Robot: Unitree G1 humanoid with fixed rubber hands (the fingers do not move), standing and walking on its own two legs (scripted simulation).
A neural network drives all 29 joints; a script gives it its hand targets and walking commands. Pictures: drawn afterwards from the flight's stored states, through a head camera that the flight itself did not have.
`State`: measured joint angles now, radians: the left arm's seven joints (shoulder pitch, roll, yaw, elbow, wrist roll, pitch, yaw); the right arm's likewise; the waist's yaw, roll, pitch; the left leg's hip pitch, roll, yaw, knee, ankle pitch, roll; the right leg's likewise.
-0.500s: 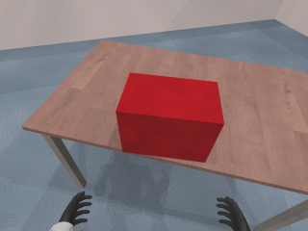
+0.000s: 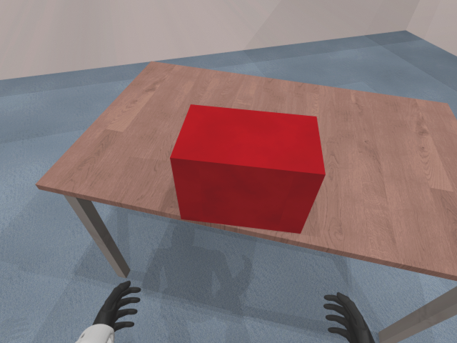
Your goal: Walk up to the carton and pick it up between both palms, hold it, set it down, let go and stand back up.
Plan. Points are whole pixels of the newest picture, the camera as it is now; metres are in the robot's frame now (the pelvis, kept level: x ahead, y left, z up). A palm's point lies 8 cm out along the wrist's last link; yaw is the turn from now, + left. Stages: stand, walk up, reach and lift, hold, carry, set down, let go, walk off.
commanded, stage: let go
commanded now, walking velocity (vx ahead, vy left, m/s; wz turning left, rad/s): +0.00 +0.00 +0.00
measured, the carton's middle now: (246, 169) +0.49 -0.02 +0.00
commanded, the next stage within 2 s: stand in 0.10 s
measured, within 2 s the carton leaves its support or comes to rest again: neither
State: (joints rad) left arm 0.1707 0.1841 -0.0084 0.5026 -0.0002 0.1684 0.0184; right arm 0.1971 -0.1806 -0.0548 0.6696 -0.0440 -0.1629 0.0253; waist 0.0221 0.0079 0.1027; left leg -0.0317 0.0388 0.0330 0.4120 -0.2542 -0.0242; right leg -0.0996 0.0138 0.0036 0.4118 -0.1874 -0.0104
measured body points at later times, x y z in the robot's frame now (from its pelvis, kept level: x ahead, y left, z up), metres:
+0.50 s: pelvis +0.00 +0.01 -0.01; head +0.03 +0.01 +0.44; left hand +0.14 +0.25 -0.12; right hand +0.06 -0.26 -0.13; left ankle -0.01 +0.13 -0.74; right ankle +0.03 -0.11 -0.74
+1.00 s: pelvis +0.02 +0.03 -0.01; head +0.03 +0.02 +0.44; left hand +0.12 +0.26 -0.14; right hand +0.03 -0.24 -0.15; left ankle -0.01 +0.13 -0.74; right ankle +0.03 -0.11 -0.74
